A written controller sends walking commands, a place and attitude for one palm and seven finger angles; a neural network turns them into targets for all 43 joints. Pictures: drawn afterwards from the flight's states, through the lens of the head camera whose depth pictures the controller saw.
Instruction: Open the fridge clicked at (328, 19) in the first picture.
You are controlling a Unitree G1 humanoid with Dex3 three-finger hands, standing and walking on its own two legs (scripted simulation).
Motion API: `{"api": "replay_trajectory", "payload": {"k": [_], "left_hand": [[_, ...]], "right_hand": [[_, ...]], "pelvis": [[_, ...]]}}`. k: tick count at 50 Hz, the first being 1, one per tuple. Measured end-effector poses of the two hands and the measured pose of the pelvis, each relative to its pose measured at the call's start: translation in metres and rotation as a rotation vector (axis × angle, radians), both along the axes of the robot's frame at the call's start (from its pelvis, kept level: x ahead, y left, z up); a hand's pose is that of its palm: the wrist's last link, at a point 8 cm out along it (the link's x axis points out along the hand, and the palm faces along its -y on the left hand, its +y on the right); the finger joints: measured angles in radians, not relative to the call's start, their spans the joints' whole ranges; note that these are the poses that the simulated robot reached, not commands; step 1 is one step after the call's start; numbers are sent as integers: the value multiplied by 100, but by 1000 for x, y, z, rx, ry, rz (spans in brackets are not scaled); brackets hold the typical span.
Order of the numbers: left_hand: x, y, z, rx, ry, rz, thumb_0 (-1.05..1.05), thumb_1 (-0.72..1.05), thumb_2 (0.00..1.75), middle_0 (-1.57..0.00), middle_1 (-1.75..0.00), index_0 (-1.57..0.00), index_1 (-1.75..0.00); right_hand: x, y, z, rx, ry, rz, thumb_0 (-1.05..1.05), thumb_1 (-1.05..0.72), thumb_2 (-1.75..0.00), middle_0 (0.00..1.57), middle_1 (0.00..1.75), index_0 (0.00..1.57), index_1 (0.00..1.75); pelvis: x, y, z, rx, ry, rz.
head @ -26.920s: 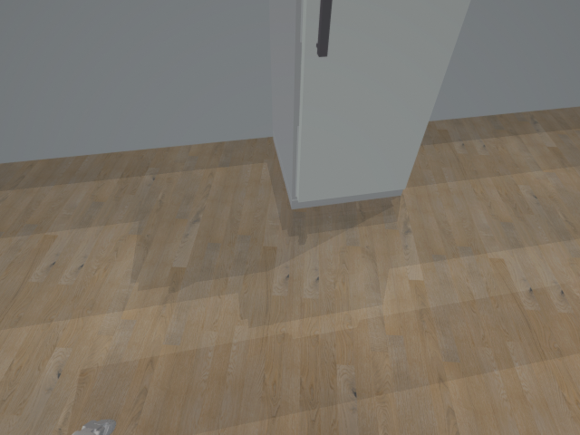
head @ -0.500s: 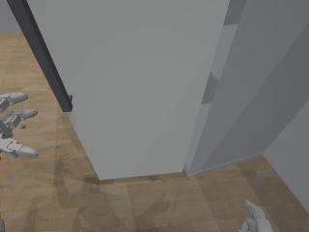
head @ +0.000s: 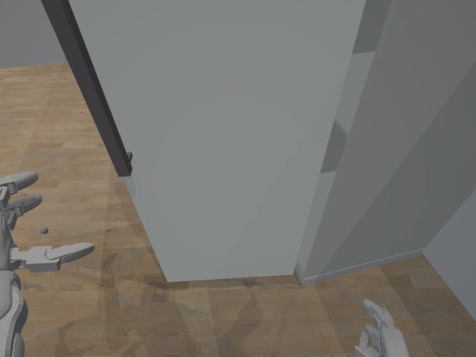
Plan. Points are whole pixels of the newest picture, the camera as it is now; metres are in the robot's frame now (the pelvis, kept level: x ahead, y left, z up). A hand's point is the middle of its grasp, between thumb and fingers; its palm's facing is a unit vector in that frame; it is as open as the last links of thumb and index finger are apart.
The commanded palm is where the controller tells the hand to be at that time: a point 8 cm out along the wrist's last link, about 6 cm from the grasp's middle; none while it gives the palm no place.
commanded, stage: draw the hand back to the body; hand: left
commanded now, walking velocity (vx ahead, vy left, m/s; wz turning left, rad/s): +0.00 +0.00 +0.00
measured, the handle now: (91, 71) +0.50 +0.33 +0.25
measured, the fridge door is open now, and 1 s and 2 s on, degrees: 79 79 79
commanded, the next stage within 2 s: step back with the hand held close in 0.84 s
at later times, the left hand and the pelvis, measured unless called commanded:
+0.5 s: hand (63, 242) +0.21 +0.26 +0.15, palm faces +0.47 -0.81 -0.36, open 8.4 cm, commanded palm +0.16 +0.30 +0.17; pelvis +0.02 +0.00 +0.00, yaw -1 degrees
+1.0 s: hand (58, 245) +0.20 +0.26 +0.16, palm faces +0.48 -0.80 -0.36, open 7.4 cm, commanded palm +0.15 +0.30 +0.17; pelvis +0.01 +0.00 +0.00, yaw -1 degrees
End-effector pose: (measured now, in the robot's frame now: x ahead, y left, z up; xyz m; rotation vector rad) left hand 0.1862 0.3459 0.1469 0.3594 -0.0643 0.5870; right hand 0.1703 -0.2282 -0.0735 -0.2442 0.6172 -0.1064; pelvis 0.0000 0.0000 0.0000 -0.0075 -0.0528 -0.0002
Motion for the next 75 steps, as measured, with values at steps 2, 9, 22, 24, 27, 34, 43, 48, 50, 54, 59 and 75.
{"api": "replay_trajectory", "payload": {"k": [2,9,22,24,27,34,43,48,50,54,59,75], "left_hand": [[-3,-4,1,11,-13,3,-1,-17,38,-24,-92,-24,-93],[-2,-18,6,31,-32,-27,-1,8,50,-23,-77,-24,-78],[-18,-43,18,79,-28,-109,0,54,73,-22,-50,-23,-51],[-21,-47,19,80,-29,-115,0,62,76,-22,-46,-22,-46],[-25,-50,20,84,-29,-122,0,71,81,-22,-40,-22,-41],[-27,-47,20,85,-29,-101,1,84,87,-21,-33,-22,-33],[-28,-49,20,78,-30,-109,1,88,89,-21,-30,-21,-31],[-30,-49,21,83,-34,-113,1,89,89,-21,-30,-21,-31],[-30,-48,24,93,-44,-114,1,89,90,-21,-30,-21,-31],[-27,-45,29,142,-61,-138,1,89,90,-21,-30,-21,-30],[-31,-41,19,155,-6,-191,1,89,90,-21,-30,-21,-30],[-87,-20,24,211,-106,-169,1,89,90,-21,-30,-21,-30]], "right_hand": [[0,1,-2,0,17,5,1,-90,-90,20,30,21,30],[1,2,-3,10,37,-10,2,-90,-90,20,30,21,30],[9,-2,0,22,18,-33,2,-90,-90,20,30,20,30],[10,-2,1,22,16,-30,2,-90,-90,20,30,20,30],[12,-1,1,22,13,-24,2,-90,-90,20,30,20,30],[14,3,0,29,14,-16,2,-90,-90,20,30,20,30],[11,4,0,34,13,-17,2,-90,-90,20,30,20,30],[7,3,-1,32,17,-22,2,-90,-90,20,30,20,30],[5,2,-1,31,21,-21,2,-90,-90,20,30,20,30],[1,2,-3,22,51,-17,2,-90,-90,20,30,20,30],[-9,3,-4,0,84,-56,1,-90,-90,20,30,20,30],[-58,31,-4,-1,48,-25,1,-90,-90,20,30,21,30]], "pelvis": [[1,0,1,1,-6,0],[6,1,3,4,-19,-9],[16,1,3,2,-17,-18],[16,1,3,2,-17,-17],[16,0,2,2,-18,-15],[14,-1,2,2,-21,-12],[12,-1,2,2,-25,-13],[10,-1,2,1,-27,-13],[9,0,2,-1,-25,-9],[4,2,-1,-14,17,4],[-4,12,-4,-15,46,2],[-58,25,-16,-17,37,-5]]}}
